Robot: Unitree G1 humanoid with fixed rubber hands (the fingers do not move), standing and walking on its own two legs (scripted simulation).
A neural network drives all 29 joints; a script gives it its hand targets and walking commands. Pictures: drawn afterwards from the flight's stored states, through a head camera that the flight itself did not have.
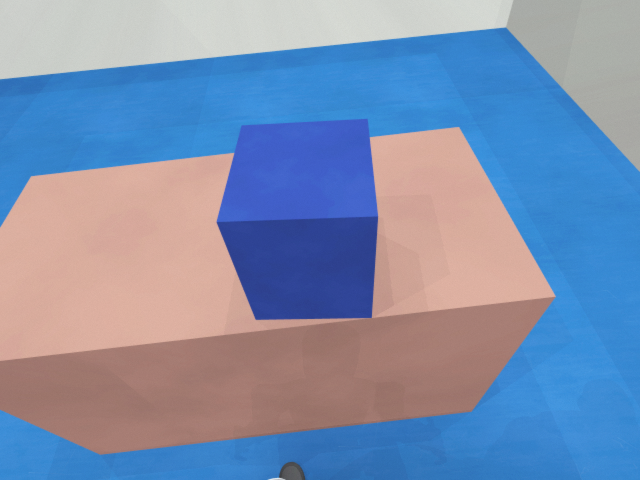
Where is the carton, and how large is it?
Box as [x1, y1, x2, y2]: [217, 119, 377, 319]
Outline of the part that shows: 367,119 258,124 241,126 217,218 217,224 256,319 371,317 377,210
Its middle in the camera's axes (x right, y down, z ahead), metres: -0.02 -0.02 +0.64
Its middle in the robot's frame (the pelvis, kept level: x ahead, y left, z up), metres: +0.51 +0.05 +0.00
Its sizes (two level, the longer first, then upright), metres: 0.210 0.200 0.250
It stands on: a pedestal, 0.63 m high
